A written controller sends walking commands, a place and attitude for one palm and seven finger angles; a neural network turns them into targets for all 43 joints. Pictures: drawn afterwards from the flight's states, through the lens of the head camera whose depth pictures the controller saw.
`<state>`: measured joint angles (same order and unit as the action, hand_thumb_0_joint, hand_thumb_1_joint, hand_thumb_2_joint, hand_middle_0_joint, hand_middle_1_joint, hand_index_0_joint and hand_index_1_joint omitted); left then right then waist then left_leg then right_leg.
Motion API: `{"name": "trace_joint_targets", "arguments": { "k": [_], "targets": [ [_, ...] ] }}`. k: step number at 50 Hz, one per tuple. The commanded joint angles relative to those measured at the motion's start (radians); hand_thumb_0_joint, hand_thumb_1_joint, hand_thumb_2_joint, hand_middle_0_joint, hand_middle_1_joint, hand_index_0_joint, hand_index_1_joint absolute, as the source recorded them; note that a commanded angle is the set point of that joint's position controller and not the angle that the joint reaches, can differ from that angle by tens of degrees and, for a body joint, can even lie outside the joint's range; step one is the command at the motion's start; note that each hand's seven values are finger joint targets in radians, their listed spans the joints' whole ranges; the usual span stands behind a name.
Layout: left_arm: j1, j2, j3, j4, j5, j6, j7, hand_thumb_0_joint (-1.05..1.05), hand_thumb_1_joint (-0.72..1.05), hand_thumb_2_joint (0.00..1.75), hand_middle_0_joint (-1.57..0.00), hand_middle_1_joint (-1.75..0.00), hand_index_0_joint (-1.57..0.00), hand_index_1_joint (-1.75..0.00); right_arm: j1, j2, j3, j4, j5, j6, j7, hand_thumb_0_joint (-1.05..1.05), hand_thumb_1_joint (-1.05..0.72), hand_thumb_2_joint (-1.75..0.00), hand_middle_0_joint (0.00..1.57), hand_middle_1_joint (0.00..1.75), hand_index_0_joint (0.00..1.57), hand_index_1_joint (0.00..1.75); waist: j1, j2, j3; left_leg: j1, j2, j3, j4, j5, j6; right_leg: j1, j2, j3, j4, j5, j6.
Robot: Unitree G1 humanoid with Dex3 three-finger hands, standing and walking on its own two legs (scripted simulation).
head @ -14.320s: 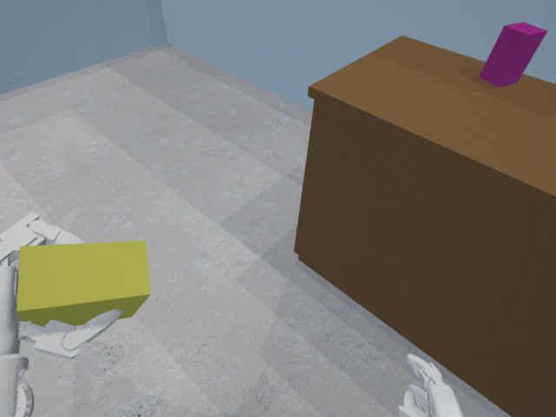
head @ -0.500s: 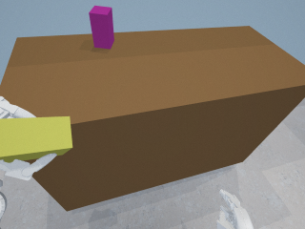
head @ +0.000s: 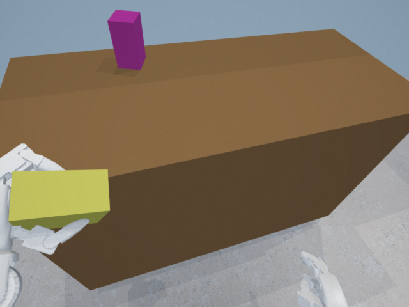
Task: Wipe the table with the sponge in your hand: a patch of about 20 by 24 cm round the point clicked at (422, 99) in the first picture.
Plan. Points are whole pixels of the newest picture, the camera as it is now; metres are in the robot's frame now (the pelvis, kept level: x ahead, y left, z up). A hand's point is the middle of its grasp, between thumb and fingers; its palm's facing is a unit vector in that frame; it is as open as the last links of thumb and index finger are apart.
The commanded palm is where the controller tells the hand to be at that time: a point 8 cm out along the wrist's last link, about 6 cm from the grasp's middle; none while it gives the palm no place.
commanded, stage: look again from close up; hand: left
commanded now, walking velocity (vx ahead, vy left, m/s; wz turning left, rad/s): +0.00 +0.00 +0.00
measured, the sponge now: (75, 200) +0.23 +0.22 +0.14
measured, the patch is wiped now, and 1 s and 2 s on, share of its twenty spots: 0.00 0.00 0.00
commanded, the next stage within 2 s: shuffle to correct the standing spot in 0.08 s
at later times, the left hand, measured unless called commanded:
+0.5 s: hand (68, 188) +0.24 +0.23 +0.15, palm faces +0.43 -0.84 -0.34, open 9.9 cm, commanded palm +0.19 +0.26 +0.17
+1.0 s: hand (96, 133) +0.34 +0.22 +0.17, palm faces +0.32 -0.85 -0.42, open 9.9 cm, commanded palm +0.28 +0.27 +0.17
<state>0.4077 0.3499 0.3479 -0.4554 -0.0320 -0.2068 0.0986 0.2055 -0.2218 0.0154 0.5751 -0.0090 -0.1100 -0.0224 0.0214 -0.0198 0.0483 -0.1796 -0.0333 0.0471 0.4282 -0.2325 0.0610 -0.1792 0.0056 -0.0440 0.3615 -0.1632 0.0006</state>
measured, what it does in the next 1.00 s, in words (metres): steps on the spot: left foot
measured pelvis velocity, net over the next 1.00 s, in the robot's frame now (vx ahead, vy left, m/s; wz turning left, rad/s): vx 0.10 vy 0.00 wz -0.08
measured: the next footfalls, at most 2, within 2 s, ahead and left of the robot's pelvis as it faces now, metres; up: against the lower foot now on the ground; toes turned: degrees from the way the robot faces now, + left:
left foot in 0.76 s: +0.17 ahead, +0.12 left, +0.00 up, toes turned -1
right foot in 1.04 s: +0.18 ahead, -0.10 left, +0.00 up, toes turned -5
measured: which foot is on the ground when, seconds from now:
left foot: down 0.00-0.56, up 0.58-0.74, down 0.76-1.00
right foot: down 0.00-0.78, up 0.80-1.00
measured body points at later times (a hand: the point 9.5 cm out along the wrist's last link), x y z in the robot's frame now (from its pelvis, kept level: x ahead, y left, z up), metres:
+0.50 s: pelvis +0.02 -0.02 -0.01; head +0.02 -0.01 +0.44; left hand +0.21 +0.27 +0.17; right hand +0.19 -0.24 -0.09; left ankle +0.00 +0.07 -0.74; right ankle +0.02 -0.12 -0.74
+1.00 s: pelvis +0.10 +0.00 -0.02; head +0.12 +0.00 +0.43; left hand +0.32 +0.27 +0.19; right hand +0.25 -0.21 -0.10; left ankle +0.13 +0.12 -0.74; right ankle +0.12 -0.10 -0.72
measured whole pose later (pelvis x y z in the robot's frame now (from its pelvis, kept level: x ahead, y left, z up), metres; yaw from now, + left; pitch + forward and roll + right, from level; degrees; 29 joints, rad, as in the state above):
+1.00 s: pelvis +0.10 +0.00 -0.02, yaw -5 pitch -2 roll +1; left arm 0.42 0.38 0.40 -0.50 -0.03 -0.24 0.11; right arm 0.21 -0.14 0.03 0.59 0.00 -0.12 -0.02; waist 0.00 -0.02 0.07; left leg -0.28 0.02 0.07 0.59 -0.28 0.01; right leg -0.41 -0.02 -0.05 0.84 -0.38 -0.01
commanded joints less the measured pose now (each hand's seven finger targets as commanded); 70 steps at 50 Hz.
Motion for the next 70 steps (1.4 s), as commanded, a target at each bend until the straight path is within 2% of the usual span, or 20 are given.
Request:
{"name": "trace_joint_targets", "arguments": {
  "k": [1,9,17,22,26,29,33,37,39,40,43,45,50,51,53,55,59,63,65,70],
  "targets": [
    [-0.031,0.163,0.111,-0.194,-0.022,-0.056,0.019,0.00,0.10,1.30,-1.20,-1.60,-1.20,-1.60,-0.082,-0.117,-0.047,-0.166,0.007,-0.041,-0.016,0.00,-0.90,-0.90,0.20,0.30,0.20,0.30,0.006,0.074,-0.185,-0.008,0.070,-0.084,-0.068,0.316,-0.097,0.136,-0.019,0.042,0.013,0.257,-0.015],
    [-0.068,0.179,0.112,-0.215,-0.026,-0.058,0.028,0.00,0.10,1.30,-1.20,-1.60,-1.20,-1.60,-0.094,-0.115,-0.045,-0.170,0.003,-0.035,-0.030,0.00,-0.90,-0.90,0.20,0.30,0.20,0.30,0.007,0.092,-0.152,-0.013,0.062,-0.075,-0.099,0.170,-0.075,0.105,-0.020,0.058,-0.030,0.159,-0.007],
    [-0.136,0.142,0.072,-0.166,-0.011,-0.050,0.033,0.00,0.10,1.30,-1.20,-1.60,-1.20,-1.60,-0.092,-0.119,-0.049,-0.160,0.002,-0.026,-0.038,0.00,-0.90,-0.90,0.20,0.30,0.20,0.30,-0.002,0.132,-0.076,-0.109,0.151,-0.181,-0.178,-0.331,-0.011,-0.011,0.019,0.054,0.091,-0.184,-0.034],
    [-0.151,0.148,0.076,-0.146,-0.006,-0.053,0.036,0.00,0.10,1.30,-1.20,-1.60,-1.20,-1.60,-0.082,-0.112,-0.044,-0.155,0.004,-0.028,-0.040,0.00,-0.90,-0.90,0.20,0.30,0.20,0.30,-0.002,0.098,-0.069,-0.111,0.159,-0.166,-0.088,-0.197,0.010,-0.013,0.001,0.072,0.126,-0.091,-0.053],
    [-0.117,0.168,0.092,-0.168,-0.008,-0.066,0.037,0.00,0.10,1.30,-1.20,-1.60,-1.20,-1.60,-0.080,-0.103,-0.051,-0.154,0.010,-0.030,-0.030,0.00,-0.90,-0.90,0.20,0.30,0.20,0.30,0.001,-0.073,-0.118,-0.236,0.042,-0.027,0.262,-0.051,-0.026,0.124,-0.164,0.355,0.036,-0.035,-0.157],
    [-0.113,0.211,0.132,-0.210,-0.011,-0.091,0.047,0.00,0.10,1.30,-1.20,-1.60,-1.20,-1.60,-0.101,-0.109,-0.061,-0.154,0.020,-0.032,-0.012,0.00,-0.90,-0.90,0.20,0.30,0.20,0.30,0.020,-0.113,-0.100,-0.516,0.047,-0.060,0.602,-0.278,-0.045,0.279,-0.348,0.579,-0.007,0.176,-0.290],
    [-0.068,0.206,0.143,-0.293,-0.011,-0.131,0.057,0.00,0.10,1.30,-1.20,-1.60,-1.20,-1.60,-0.089,-0.085,-0.048,-0.142,0.009,-0.018,0.004,0.00,-0.90,-0.90,0.20,0.30,0.20,0.30,0.019,-0.006,-0.111,-0.443,0.119,-0.089,0.474,-0.174,-0.037,0.194,-0.287,0.345,0.074,0.332,-0.242],
    [-0.085,0.205,0.159,-0.299,-0.025,-0.124,0.047,0.00,0.10,1.30,-1.20,-1.60,-1.20,-1.60,-0.061,-0.085,-0.063,-0.116,0.011,-0.028,-0.012,0.00,-0.90,-0.90,0.20,0.30,0.20,0.30,-0.029,0.092,-0.187,0.141,0.014,0.035,0.083,0.170,-0.043,-0.093,-0.073,0.086,0.315,0.143,-0.092],
    [-0.093,0.193,0.148,-0.320,-0.031,-0.130,0.044,0.00,0.10,1.30,-1.20,-1.60,-1.20,-1.60,-0.077,-0.129,-0.090,-0.145,0.017,-0.036,-0.018,0.00,-0.90,-0.90,0.20,0.30,0.20,0.30,-0.039,0.391,-0.206,0.275,0.366,-0.490,-0.087,0.119,0.149,-0.372,0.053,0.031,0.769,-0.405,-0.005],
    [-0.086,0.213,0.161,-0.254,-0.020,-0.127,0.044,0.00,0.10,1.30,-1.20,-1.60,-1.20,-1.60,-0.076,-0.102,-0.076,-0.149,0.013,-0.038,-0.015,0.00,-0.90,-0.90,0.20,0.30,0.20,0.30,-0.031,0.256,-0.171,0.175,0.394,-0.572,-0.135,0.018,0.218,-0.406,0.055,0.087,0.871,-0.406,-0.017],
    [-0.105,0.198,0.149,-0.256,-0.014,-0.101,0.028,0.00,0.10,1.30,-1.20,-1.60,-1.20,-1.60,-0.069,-0.103,-0.078,-0.117,0.012,-0.044,-0.015,0.00,-0.90,-0.90,0.20,0.30,0.20,0.30,-0.032,0.153,-0.088,0.064,0.351,-0.409,-0.093,0.154,0.220,-0.449,-0.042,0.099,0.845,-0.333,-0.008],
    [-0.073,0.190,0.148,-0.294,-0.009,-0.106,0.025,0.00,0.10,1.30,-1.20,-1.60,-1.20,-1.60,-0.071,-0.103,-0.073,-0.113,0.014,-0.058,-0.016,0.00,-0.90,-0.90,0.20,0.30,0.20,0.30,-0.014,0.205,-0.109,-0.022,0.284,-0.246,-0.083,0.125,0.171,-0.331,-0.058,0.046,0.685,-0.261,-0.009],
    [0.031,0.195,0.174,-0.223,-0.012,-0.079,0.039,0.00,0.10,1.30,-1.20,-1.60,-1.20,-1.60,-0.074,-0.089,-0.041,-0.123,0.017,-0.065,-0.022,0.00,-0.90,-0.90,0.20,0.30,0.20,0.30,-0.005,0.136,-0.141,-0.234,0.215,-0.104,0.001,-0.087,0.055,0.078,0.002,-0.071,0.190,-0.094,0.007],
    [0.018,0.198,0.175,-0.210,-0.010,-0.075,0.043,0.00,0.10,1.30,-1.20,-1.60,-1.20,-1.60,-0.073,-0.080,-0.037,-0.123,0.016,-0.063,-0.023,0.00,-0.90,-0.90,0.20,0.30,0.20,0.30,-0.008,0.064,-0.150,-0.256,0.178,-0.075,0.073,-0.128,0.019,0.134,-0.025,-0.015,0.108,-0.099,-0.001],
    [-0.018,0.232,0.194,-0.197,-0.007,-0.065,0.050,0.00,0.10,1.30,-1.20,-1.60,-1.20,-1.60,-0.063,-0.071,-0.037,-0.126,0.007,-0.055,-0.022,0.00,-0.90,-0.90,0.20,0.30,0.20,0.30,-0.019,-0.173,-0.155,-0.344,0.032,0.005,0.373,-0.219,-0.056,0.118,-0.269,0.420,-0.072,-0.104,-0.123],
    [-0.056,0.194,0.160,-0.192,-0.016,-0.061,0.051,0.00,0.10,1.30,-1.20,-1.60,-1.20,-1.60,-0.068,-0.081,-0.051,-0.115,0.019,-0.058,-0.007,0.00,-0.90,-0.90,0.20,0.30,0.20,0.30,-0.011,-0.178,-0.117,-0.363,0.049,-0.067,0.563,-0.228,-0.077,0.095,-0.364,0.492,-0.092,0.092,-0.189],
    [-0.016,0.214,0.177,-0.218,-0.010,-0.082,0.074,0.00,0.10,1.30,-1.20,-1.60,-1.20,-1.60,-0.117,-0.060,-0.019,-0.095,0.011,-0.055,-0.022,0.00,-0.90,-0.90,0.20,0.30,0.20,0.30,0.002,-0.081,-0.176,-0.255,0.080,-0.070,0.325,-0.197,-0.074,0.159,-0.285,0.218,0.105,0.569,-0.149],
    [-0.016,0.169,0.128,-0.252,-0.014,-0.072,0.075,0.00,0.10,1.30,-1.20,-1.60,-1.20,-1.60,-0.099,-0.062,-0.034,-0.109,0.007,-0.044,-0.040,0.00,-0.90,-0.90,0.20,0.30,0.20,0.30,-0.006,-0.046,-0.195,-0.035,0.027,-0.003,0.043,0.194,-0.076,0.102,-0.164,0.085,0.148,0.474,-0.048],
    [-0.013,0.172,0.124,-0.302,-0.021,-0.071,0.075,0.00,0.10,1.30,-1.20,-1.60,-1.20,-1.60,-0.113,-0.092,-0.053,-0.123,0.016,-0.046,-0.049,0.00,-0.90,-0.90,0.20,0.30,0.20,0.30,0.005,0.042,-0.197,0.039,0.142,-0.098,0.031,0.455,-0.041,0.019,-0.106,0.062,0.177,0.257,-0.005],
    [-0.045,0.187,0.136,-0.336,-0.018,-0.069,0.059,0.00,0.10,1.30,-1.20,-1.60,-1.20,-1.60,-0.119,-0.090,-0.044,-0.138,0.013,-0.042,-0.051,0.00,-0.90,-0.90,0.20,0.30,0.20,0.30,0.003,0.198,-0.165,-0.083,0.179,-0.141,-0.030,0.357,-0.031,0.069,-0.037,0.041,0.153,0.093,0.002]
  ]
}}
